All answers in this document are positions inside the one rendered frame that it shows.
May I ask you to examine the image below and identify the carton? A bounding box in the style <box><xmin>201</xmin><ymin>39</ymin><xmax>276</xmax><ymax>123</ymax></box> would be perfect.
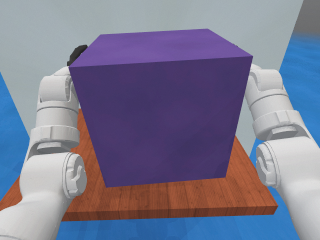
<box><xmin>68</xmin><ymin>28</ymin><xmax>253</xmax><ymax>188</ymax></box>

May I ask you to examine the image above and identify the robot left forearm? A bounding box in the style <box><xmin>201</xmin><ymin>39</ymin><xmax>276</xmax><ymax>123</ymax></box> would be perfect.
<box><xmin>19</xmin><ymin>66</ymin><xmax>80</xmax><ymax>196</ymax></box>

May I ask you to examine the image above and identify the robot left upper arm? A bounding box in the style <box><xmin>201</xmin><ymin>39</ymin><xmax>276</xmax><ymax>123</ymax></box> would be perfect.
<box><xmin>0</xmin><ymin>152</ymin><xmax>87</xmax><ymax>240</ymax></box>

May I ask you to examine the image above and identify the table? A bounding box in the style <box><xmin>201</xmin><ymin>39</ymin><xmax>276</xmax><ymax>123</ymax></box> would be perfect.
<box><xmin>0</xmin><ymin>108</ymin><xmax>278</xmax><ymax>222</ymax></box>

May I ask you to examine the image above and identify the robot right upper arm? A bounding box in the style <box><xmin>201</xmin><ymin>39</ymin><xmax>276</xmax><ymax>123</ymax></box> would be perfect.
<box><xmin>256</xmin><ymin>136</ymin><xmax>320</xmax><ymax>240</ymax></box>

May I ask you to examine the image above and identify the robot right forearm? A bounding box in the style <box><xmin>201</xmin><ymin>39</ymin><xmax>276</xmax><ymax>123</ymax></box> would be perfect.
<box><xmin>244</xmin><ymin>64</ymin><xmax>320</xmax><ymax>152</ymax></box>

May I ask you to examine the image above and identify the robot left hand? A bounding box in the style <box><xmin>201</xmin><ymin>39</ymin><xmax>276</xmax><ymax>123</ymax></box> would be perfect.
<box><xmin>67</xmin><ymin>44</ymin><xmax>88</xmax><ymax>67</ymax></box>

